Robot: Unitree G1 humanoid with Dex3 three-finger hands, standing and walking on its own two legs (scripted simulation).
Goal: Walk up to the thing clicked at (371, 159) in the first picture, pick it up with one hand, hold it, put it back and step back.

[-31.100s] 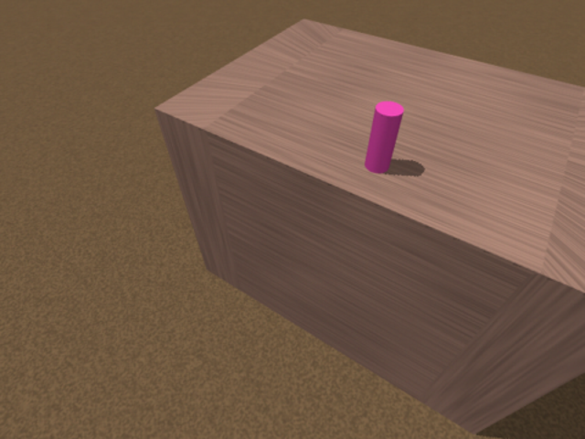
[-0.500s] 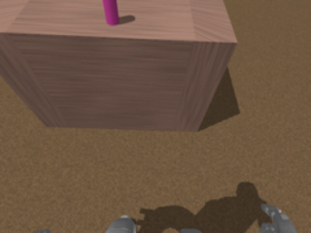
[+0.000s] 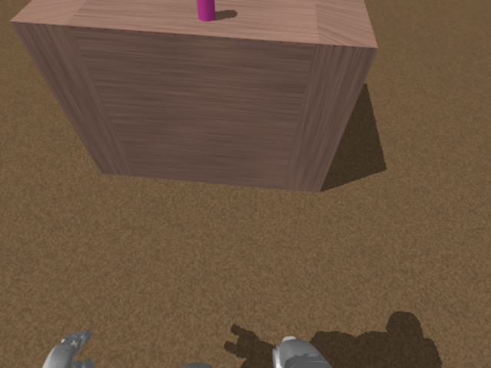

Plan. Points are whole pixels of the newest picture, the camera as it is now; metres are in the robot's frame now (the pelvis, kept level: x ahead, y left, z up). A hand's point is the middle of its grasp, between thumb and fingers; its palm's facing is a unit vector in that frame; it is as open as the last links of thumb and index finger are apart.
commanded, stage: step back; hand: left
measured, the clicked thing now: out of the picture +1.07 +0.14 +0.06
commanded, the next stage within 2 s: stand in 1.10 s
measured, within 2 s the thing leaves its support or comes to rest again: neither
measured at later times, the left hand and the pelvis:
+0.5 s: hand out of the picture +0.00 +0.27 -0.14, palm faces -0.01 -0.91 -0.40, open 7.3 cm; pelvis -0.06 +0.00 +0.01, yaw -2 degrees
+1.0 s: hand out of the picture +0.10 +0.25 -0.13, palm faces -0.01 -0.94 -0.34, open 7.3 cm; pelvis -0.01 +0.00 +0.01, yaw -2 degrees
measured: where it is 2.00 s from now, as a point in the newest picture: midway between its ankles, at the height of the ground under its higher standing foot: outside the picture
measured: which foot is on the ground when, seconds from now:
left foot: down 0.00-0.22, up 0.24-0.44, down 0.46-1.00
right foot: up 0.00-0.18, down 0.20-1.00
